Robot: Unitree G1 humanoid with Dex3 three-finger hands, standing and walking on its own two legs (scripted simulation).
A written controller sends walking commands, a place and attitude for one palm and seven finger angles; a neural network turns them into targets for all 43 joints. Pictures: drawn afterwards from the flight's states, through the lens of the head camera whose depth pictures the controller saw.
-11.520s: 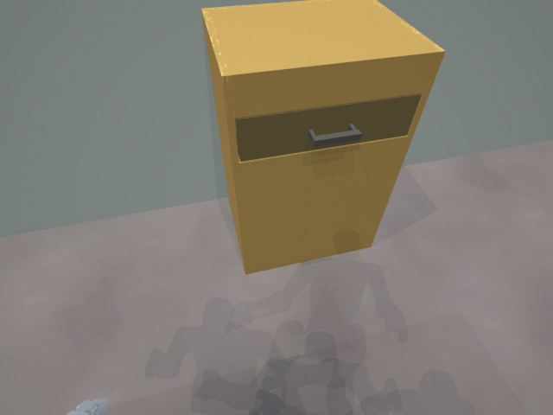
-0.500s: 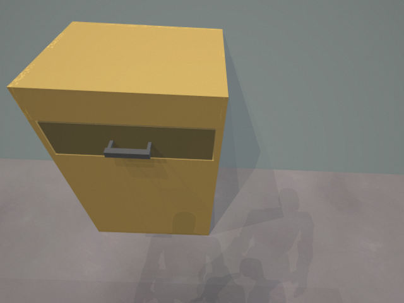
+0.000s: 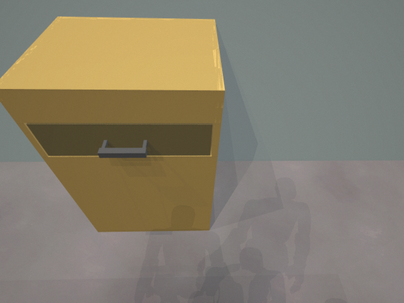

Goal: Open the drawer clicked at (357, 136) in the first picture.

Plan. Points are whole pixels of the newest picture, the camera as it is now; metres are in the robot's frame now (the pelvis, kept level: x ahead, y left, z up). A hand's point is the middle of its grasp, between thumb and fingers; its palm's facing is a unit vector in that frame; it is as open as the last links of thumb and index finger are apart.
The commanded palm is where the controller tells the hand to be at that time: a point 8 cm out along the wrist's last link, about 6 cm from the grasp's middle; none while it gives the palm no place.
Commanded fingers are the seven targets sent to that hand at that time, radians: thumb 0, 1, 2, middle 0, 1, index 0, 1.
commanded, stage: look again from close up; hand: left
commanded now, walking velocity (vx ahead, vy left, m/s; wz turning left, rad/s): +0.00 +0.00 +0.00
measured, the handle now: (124, 147) +0.54 +0.26 -0.08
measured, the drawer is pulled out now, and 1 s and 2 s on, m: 0.00 0.00 0.00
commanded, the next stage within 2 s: shuffle to correct the standing spot in 0.32 s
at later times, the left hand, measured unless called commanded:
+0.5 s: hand out of the picture -0.05 +0.16 -0.17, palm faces +0.04 -0.98 -0.18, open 7.4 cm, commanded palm none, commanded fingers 0.00 0.90 0.90 -0.20 -0.30 -0.20 -0.30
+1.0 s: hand out of the picture +0.05 +0.18 -0.18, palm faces +0.06 -0.97 -0.22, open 7.2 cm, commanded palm none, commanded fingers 0.00 0.90 0.90 -0.20 -0.30 -0.20 -0.30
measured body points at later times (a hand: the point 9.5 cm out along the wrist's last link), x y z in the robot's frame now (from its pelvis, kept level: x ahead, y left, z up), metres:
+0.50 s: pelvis -0.03 +0.00 +0.00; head -0.04 +0.00 +0.45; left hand -0.05 +0.21 -0.16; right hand -0.05 -0.21 -0.16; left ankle -0.05 +0.10 -0.73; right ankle +0.00 -0.14 -0.73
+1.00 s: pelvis +0.03 +0.00 -0.01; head +0.05 -0.01 +0.44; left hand +0.05 +0.23 -0.16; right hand -0.04 -0.20 -0.17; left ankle -0.05 +0.10 -0.73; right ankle +0.07 -0.09 -0.74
